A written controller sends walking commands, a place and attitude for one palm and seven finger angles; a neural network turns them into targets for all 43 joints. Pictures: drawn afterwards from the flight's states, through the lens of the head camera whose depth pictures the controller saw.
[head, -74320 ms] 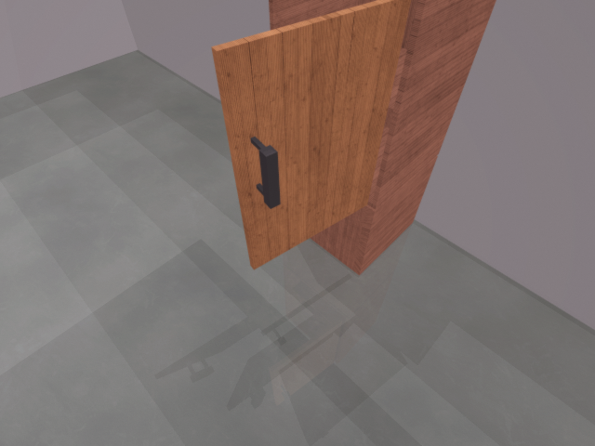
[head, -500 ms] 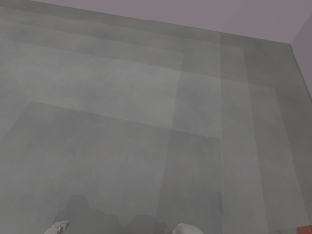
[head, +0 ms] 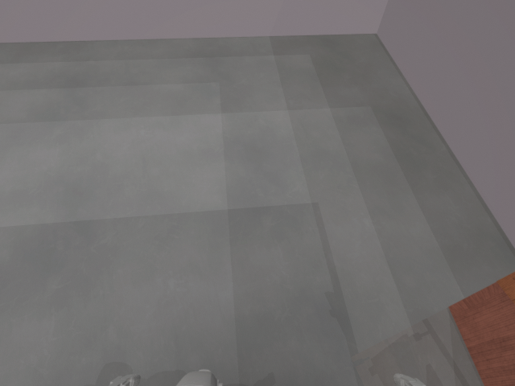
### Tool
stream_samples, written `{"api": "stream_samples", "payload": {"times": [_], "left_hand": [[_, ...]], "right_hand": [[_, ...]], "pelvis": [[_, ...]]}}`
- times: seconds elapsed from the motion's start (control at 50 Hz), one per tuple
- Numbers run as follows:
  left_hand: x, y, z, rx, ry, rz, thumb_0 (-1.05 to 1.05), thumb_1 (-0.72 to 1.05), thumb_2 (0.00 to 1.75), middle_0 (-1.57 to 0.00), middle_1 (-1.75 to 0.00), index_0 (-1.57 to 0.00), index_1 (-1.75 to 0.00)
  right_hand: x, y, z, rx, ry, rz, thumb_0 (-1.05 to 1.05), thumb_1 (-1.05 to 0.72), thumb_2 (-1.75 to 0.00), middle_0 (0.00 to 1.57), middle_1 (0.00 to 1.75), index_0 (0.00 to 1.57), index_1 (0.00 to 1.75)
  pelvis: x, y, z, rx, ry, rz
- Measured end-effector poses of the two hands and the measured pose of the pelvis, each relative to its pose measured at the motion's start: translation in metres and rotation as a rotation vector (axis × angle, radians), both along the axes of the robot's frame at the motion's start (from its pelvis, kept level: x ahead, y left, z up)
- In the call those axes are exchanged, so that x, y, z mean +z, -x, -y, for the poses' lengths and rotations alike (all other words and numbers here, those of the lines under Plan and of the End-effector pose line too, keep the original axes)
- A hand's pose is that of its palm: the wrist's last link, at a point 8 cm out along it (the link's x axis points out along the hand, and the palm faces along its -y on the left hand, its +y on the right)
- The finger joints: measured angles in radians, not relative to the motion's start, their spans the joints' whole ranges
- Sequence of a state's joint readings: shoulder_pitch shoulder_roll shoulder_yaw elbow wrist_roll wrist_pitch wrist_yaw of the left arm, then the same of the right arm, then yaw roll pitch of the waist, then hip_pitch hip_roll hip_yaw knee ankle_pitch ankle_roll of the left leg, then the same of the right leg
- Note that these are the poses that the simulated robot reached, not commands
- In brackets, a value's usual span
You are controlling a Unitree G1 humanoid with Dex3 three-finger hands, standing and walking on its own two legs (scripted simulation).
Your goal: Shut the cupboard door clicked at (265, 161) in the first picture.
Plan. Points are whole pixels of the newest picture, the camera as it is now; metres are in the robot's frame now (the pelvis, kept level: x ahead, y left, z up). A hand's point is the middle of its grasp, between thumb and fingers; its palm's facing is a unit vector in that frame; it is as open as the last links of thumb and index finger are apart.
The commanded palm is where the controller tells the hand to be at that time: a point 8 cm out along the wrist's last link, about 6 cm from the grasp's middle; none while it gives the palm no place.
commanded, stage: turn to face it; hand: left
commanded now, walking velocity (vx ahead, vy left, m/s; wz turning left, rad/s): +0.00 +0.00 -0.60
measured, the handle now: out of the picture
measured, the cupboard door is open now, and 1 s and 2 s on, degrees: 13 13 13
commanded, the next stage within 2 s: take the last steps up to it in 1.78 s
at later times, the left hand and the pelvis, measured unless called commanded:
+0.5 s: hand (174, 356) +0.18 +0.16 -0.15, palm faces -0.30 -0.91 -0.29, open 7.4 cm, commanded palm none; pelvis +0.01 -0.02 -0.01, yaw -18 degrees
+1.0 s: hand (211, 306) +0.27 +0.11 -0.16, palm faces -0.57 -0.80 -0.19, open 7.4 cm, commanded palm none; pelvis +0.06 +0.00 +0.01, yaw -36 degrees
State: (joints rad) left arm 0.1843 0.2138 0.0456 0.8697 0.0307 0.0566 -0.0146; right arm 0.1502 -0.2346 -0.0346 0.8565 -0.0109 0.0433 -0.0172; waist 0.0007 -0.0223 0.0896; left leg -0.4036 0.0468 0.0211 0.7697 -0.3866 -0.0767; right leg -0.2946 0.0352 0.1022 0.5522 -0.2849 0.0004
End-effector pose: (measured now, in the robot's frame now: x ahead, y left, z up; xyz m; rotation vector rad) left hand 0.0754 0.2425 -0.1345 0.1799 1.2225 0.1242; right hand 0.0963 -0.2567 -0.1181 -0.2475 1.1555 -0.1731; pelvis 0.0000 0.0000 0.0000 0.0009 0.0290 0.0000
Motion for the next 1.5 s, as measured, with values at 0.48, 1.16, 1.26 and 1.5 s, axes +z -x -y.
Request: {"api": "stream_samples", "payload": {"times": [0.48, 1.16, 1.26, 1.5], "left_hand": [[0.014, -0.108, 0.034, -0.320, -0.078, 0.080, 0.00, 0.91, 0.90, -0.19, -0.30, -0.19, -0.30], [0.009, -0.241, 0.154, -0.777, -0.015, 0.138, 0.00, 0.91, 0.90, -0.19, -0.30, -0.19, -0.30], [0.013, -0.232, 0.162, -0.817, -0.041, 0.089, 0.00, 0.91, 0.90, -0.20, -0.30, -0.20, -0.30], [-0.016, -0.259, 0.161, -0.891, -0.004, -0.028, 0.00, 0.90, 0.90, -0.20, -0.30, -0.20, -0.30]], "right_hand": [[-0.026, 0.110, 0.036, -0.341, -0.015, -0.118, 0.01, -0.90, -0.90, 0.21, 0.30, 0.20, 0.30], [-0.024, 0.199, -0.004, -0.782, -0.046, -0.138, 0.00, -0.90, -0.90, 0.21, 0.30, 0.21, 0.30], [-0.016, 0.195, 0.007, -0.832, -0.031, -0.110, 0.01, -0.91, -0.90, 0.20, 0.30, 0.20, 0.30], [0.008, 0.150, -0.006, -0.880, 0.053, 0.011, 0.00, -0.91, -0.90, 0.20, 0.30, 0.20, 0.30]], "pelvis": [[-0.010, -0.012, 0.017, -0.300, 0.022, 0.005], [-0.013, -0.051, 0.028, -0.726, 0.030, 0.002], [-0.004, -0.054, 0.030, -0.782, 0.021, 0.001], [-0.006, -0.090, 0.021, -0.924, 0.025, -0.012]]}}
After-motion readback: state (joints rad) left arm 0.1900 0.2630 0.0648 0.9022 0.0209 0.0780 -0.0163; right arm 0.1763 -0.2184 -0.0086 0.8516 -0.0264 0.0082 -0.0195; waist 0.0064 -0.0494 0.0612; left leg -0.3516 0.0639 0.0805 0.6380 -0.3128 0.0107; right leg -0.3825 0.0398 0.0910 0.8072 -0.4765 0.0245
